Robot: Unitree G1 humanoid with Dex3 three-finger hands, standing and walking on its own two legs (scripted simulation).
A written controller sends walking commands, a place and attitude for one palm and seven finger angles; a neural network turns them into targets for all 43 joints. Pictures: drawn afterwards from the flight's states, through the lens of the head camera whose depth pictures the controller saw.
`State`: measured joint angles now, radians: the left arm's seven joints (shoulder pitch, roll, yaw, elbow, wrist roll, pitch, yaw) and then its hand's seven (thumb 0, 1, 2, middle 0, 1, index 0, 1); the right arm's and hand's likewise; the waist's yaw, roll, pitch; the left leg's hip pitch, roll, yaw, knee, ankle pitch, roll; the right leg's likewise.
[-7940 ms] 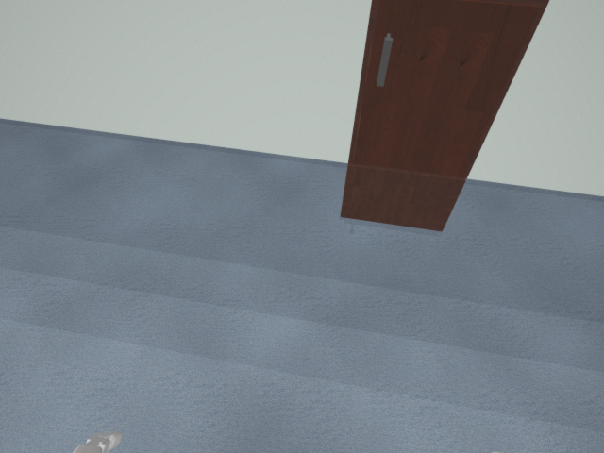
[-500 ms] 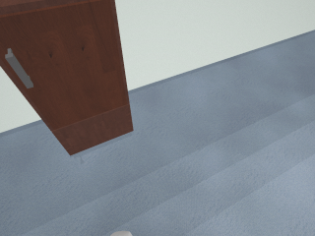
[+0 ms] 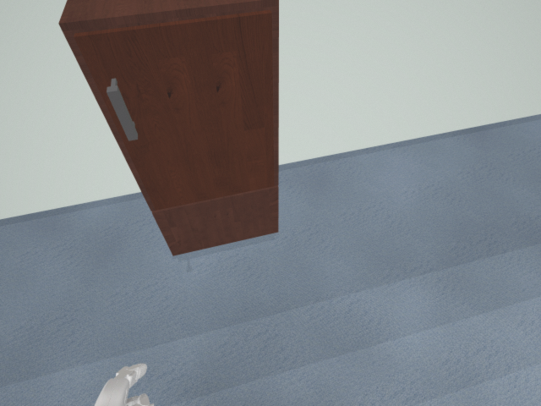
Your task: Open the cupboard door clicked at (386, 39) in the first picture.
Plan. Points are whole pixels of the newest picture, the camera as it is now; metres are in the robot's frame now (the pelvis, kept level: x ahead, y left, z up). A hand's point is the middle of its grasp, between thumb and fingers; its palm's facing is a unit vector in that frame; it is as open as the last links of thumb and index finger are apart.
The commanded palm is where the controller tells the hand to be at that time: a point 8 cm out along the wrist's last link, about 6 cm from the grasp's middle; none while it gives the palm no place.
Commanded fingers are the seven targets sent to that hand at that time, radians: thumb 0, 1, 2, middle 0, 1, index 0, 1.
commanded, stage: turn to face it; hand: left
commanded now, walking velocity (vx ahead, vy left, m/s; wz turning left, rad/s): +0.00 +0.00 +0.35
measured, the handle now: (123, 109) +0.75 +0.38 +0.00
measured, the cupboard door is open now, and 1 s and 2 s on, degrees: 0 0 0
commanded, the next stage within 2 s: take the last steps up to it in 0.20 s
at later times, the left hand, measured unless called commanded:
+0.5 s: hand out of the picture -0.08 +0.20 -0.18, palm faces +0.29 -0.93 -0.22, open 7.4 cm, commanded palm none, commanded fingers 0.00 0.90 0.90 -0.20 -0.30 -0.20 -0.30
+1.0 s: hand (164, 391) +0.18 +0.20 -0.17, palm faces +0.14 -0.97 -0.21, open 7.4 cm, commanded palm none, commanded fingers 0.00 0.90 0.90 -0.20 -0.30 -0.20 -0.30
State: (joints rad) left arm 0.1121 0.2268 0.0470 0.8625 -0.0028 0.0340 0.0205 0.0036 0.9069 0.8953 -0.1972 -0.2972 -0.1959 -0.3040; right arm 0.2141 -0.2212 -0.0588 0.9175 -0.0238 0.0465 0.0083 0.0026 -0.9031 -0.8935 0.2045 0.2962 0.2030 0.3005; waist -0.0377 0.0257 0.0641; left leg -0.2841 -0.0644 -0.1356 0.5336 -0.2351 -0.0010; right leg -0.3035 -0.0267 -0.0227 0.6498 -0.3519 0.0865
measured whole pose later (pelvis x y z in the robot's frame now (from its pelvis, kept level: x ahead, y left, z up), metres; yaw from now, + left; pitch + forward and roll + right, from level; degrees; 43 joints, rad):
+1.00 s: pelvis +0.11 +0.00 -0.01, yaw +9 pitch -2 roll +1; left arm 0.14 0.18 0.05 1.02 0.02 -0.04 -0.02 0.00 0.91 0.90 -0.20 -0.30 -0.19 -0.30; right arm 0.49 -0.13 -0.03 1.16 -0.02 -0.04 -0.02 0.00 -0.91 -0.89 0.20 0.30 0.20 0.30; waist -0.05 0.01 0.07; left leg 0.02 0.07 0.09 0.55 -0.49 -0.03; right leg -0.41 -0.06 -0.13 0.60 -0.15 -0.03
